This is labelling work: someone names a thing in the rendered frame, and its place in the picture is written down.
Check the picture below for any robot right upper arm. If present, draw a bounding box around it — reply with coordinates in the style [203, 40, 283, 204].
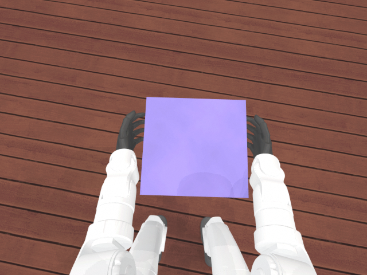
[251, 253, 317, 275]

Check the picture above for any left robot forearm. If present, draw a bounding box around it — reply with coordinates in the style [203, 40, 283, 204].
[69, 149, 139, 275]

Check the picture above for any left robot foot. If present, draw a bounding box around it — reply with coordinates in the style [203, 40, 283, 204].
[157, 215, 167, 263]

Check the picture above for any robot right hand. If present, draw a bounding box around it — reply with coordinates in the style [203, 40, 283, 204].
[247, 115, 273, 159]

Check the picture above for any robot left upper arm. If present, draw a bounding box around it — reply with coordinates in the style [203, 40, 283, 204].
[70, 249, 136, 275]

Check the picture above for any right robot forearm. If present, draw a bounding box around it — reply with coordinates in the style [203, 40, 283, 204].
[249, 154, 315, 271]

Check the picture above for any robot foot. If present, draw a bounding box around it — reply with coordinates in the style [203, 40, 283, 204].
[200, 217, 212, 267]
[157, 215, 167, 263]

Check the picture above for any right robot foot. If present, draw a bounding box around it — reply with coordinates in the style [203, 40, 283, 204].
[200, 217, 212, 267]

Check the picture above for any carton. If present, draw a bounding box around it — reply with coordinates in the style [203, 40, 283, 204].
[140, 97, 249, 198]

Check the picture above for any robot left hand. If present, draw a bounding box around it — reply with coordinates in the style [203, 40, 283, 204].
[116, 111, 145, 151]

